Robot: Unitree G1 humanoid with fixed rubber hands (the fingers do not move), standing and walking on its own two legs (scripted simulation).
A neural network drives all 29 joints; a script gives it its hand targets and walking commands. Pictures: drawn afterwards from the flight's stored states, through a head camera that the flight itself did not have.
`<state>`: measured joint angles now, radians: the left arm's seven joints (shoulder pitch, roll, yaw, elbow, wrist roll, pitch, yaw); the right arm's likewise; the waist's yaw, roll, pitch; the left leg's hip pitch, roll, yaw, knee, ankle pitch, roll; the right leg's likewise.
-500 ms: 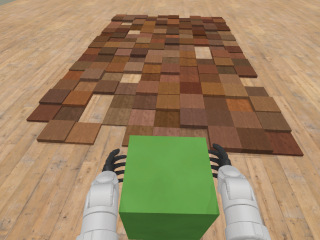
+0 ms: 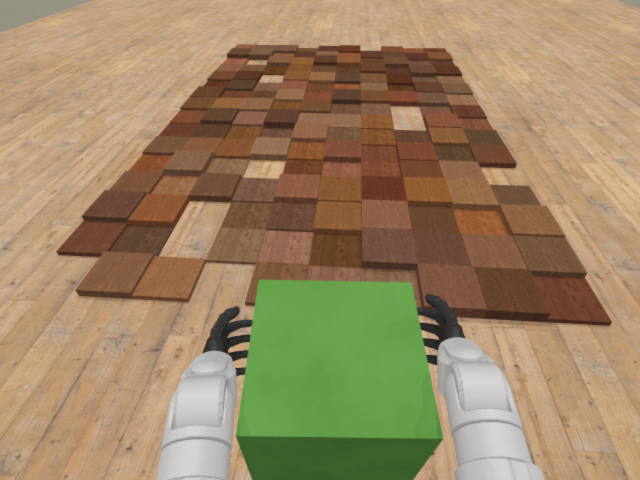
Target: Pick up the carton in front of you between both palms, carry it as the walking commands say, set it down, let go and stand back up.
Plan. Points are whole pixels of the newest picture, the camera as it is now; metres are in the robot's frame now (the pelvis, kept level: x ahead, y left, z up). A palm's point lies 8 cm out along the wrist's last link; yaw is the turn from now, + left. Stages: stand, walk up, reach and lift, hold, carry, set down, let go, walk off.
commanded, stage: hold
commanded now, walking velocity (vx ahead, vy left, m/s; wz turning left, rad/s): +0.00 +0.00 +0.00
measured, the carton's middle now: (332, 391) +0.29 +0.00 -0.05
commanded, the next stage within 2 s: carry in 0.38 s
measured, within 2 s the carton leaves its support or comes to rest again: neither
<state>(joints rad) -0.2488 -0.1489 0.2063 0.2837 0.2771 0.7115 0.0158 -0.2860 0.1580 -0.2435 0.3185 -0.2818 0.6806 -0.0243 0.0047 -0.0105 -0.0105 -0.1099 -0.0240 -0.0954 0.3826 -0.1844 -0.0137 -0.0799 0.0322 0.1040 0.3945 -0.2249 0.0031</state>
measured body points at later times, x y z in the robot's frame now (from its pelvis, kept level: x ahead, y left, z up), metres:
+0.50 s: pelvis -0.01 +0.00 +0.00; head -0.05 -0.01 +0.44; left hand +0.30 +0.14 +0.05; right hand +0.30 -0.16 +0.05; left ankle +0.02 +0.13 -0.74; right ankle -0.01 -0.12 -0.73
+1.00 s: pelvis +0.18 +0.00 -0.01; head +0.15 -0.01 +0.44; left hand +0.43 +0.13 +0.08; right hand +0.42 -0.17 +0.07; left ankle +0.17 +0.08 -0.74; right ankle +0.10 -0.10 -0.68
